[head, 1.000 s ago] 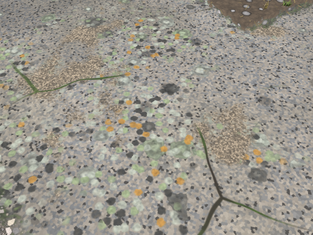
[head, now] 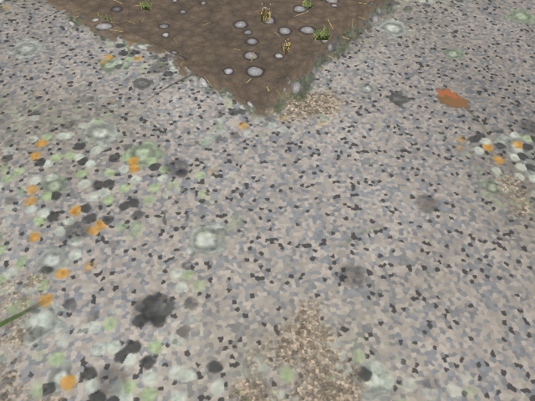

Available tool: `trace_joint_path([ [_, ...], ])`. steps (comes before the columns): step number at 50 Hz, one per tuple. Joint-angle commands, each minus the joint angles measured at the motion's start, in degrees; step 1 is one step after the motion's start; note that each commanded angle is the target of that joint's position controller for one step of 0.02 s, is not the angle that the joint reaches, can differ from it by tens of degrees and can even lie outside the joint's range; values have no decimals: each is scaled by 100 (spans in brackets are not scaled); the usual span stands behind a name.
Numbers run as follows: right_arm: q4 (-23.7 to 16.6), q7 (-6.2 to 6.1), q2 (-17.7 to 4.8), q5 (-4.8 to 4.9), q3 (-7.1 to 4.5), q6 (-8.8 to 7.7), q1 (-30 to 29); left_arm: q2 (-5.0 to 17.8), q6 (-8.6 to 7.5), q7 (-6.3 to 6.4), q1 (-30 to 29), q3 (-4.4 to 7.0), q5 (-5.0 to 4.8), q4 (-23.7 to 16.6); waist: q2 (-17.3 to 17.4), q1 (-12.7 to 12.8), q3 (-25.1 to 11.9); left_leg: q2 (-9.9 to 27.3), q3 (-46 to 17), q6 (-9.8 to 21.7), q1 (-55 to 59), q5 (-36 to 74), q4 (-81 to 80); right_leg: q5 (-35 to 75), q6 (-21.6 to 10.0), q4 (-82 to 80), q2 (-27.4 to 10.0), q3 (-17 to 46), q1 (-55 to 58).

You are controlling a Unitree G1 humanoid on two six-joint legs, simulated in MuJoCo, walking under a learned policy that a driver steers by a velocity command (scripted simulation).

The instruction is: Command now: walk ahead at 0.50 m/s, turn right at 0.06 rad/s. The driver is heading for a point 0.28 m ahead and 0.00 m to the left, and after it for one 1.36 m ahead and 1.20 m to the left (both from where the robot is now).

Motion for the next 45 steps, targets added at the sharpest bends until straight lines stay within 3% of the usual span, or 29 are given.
trace_joint_path([
  [1,-321,-81,-987,49,-202,-52,-208,177,-76,-17,-335,9,18,-457,600,76,-43,1440,-988,876,239,1588,-911,921,106,-945,-134,-26,-341],
  [4,-183,-102,-1009,107,-189,-5,143,94,-121,-81,-949,-43,-13,-614,585,-153,90,1287,-715,748,193,1530,-915,1698,105,-1902,64,-195,33],
  [8,-6,-137,-1053,148,-196,132,567,176,-209,-206,-1564,-36,-57,-861,604,-256,270,1559,-1057,742,716,1545,-550,1587,60,-2534,266,-124,39],
  [10,10,-181,-1149,154,-239,194,555,329,-262,-244,-1465,13,-56,-870,694,-76,208,1708,-1258,649,929,1737,-254,1252,-37,-2771,329,-58,357],
  [11,-5,-192,-1212,151,-263,215,480,443,-283,-236,-1210,61,-50,-811,761,108,70,1701,-1278,590,919,2187,27,1070,-114,-2853,410,-117,813],
  [12,-40,-196,-1198,150,-253,224,369,625,-298,-201,-601,160,-29,-642,734,464,-298,1493,-1129,461,753,2840,652,1111,-263,-3038,507,-234,1773],
  [13,-143,-187,-1018,86,-185,209,279,914,-305,-144,322,282,48,-434,643,888,-1024,1175,-947,276,52,2569,1806,1291,-513,-2736,142,28,3342],
  [14,-340,-172,-476,22,-28,133,617,1434,-266,-83,1160,412,172,-341,-377,1000,-2037,440,-493,-104,-1915,624,3924,1081,-1138,-2602,-1309,1806,5658],
  [15,-320,-149,-360,125,39,50,972,1235,-197,-102,1316,359,95,-245,-1477,895,-2761,161,-746,-208,-2955,-2391,5185,169,-1615,-3316,-2050,3641,6191],
  [16,-348,-148,-967,269,-141,38,585,791,-165,-87,1020,226,59,-280,-851,940,-1862,510,-951,-187,-3436,-2173,5671,-465,-1374,-3567,-1805,3153,5484],
  [17,-476,-156,-1015,287,-172,52,143,605,-157,-64,669,161,34,-296,-590,853,-1110,745,-764,-177,-3551,-1686,5654,-404,-1181,-3741,-1591,2346,4659],
  [18,-512,-169,-925,223,-180,90,-47,460,-173,-83,322,110,49,-255,-291,671,-626,923,-689,-200,-3362,-1307,5408,-105,-1093,-4009,-1356,1795,3844],
  [19,-510,-178,-841,163,-217,163,-22,329,-213,-98,65,72,83,-239,-344,469,-362,1082,-722,-209,-3096,-1034,5175,118,-1041,-4262,-1197,1359,3259],
  [20,-506,-169,-692,173,-206,246,106,328,-246,-113,-111,86,108,-201,-452,309,-211,1175,-724,-242,-2781,-894,5073,315,-1035,-4469,-1118,1040,2811],
  [22,-583,-163,-494,179,-192,377,70,359,-315,-117,-268,123,96,-116,-357,170,-35,1239,-703,-307,-2727,-659,4882,782,-1069,-4739,-1080,498,2458],
  [25,-774,-137,-475,120,-207,438,-255,522,-346,-60,-175,194,124,36,-136,166,63,1259,-748,-375,-3026,136,4225,1304,-1077,-4854,-1041,-165,2569],
  [29,-1013,33,-355,110,-135,365,-991,742,-281,18,10,259,89,172,2,413,217,1123,-368,-310,-2790,1204,2835,1472,-897,-4885,-887,-936,2745],
  [34,-1426,171,-465,108,-136,386,-1708,988,-102,34,406,359,-70,388,15,609,424,965,-47,-46,-2982,676,2064,1880,-738,-4508,-1184,-1223,3740],
  [36,-1510,196,-613,101,-212,407,-1570,1145,-16,49,357,402,-123,394,-132,425,216,662,261,160,-2528,61,1988,3488,-615,-3856,-1208,-1387,4002],
  [37,-1458,188,-755,110,-299,423,-1183,1219,35,59,300,419,-148,380,-212,176,-70,412,456,291,-1940,-194,1965,4448,-532,-3183,-1153,-1489,4009],
  [38,-1254,155,-997,139,-457,429,-352,1194,86,66,205,396,-174,354,-126,-310,-497,101,593,480,-799,37,1622,4838,-364,-2051,-944,-1685,3717],
  [39,-979,52,-1478,159,-686,474,672,1018,69,91,299,314,-70,290,255,-728,-1051,293,-72,762,984,226,1501,3676,-74,-413,-720,-1734,2499],
  [40,-985,-10,-2227,220,-804,453,590,135,-70,26,820,32,196,-52,1915,-40,-1425,1827,-3279,1840,2891,-490,1047,-1564,345,1721,393,-1400,-222],
  [41,-1233,22,-1853,139,-660,356,763,445,-314,-46,341,29,-25,-120,1284,-385,-2331,2327,-5041,2190,3310,-1499,16,-2232,272,2475,691,75,-927],
  [42,-1184,45,-1459,82,-546,267,589,793,-442,-96,-274,116,-265,-281,885,-512,-1533,2204,-4277,1834,2892,-1186,-144,-1690,101,2464,398,197,-1466],
  [43,-1210,36,-1276,105,-492,217,287,718,-509,-73,-362,83,-212,-293,581,-304,-1061,1977,-3591,1616,2124,-771,-84,-1202,-8,2011,141,192,-1344],
  [44,-1295,20,-1043,106,-417,211,-167,744,-512,-26,-339,110,-40,-214,366,-41,-692,1756,-2997,1451,1252,-130,-94,-885,9,1475,-54,201,-922],
  [45,-1415,-9,-895,27,-354,208,-449,801,-454,-12,-215,157,46,-172,425,190,-546,1611,-2639,1408,607,414,-219,-653,31,1175,-175,248,-445],
])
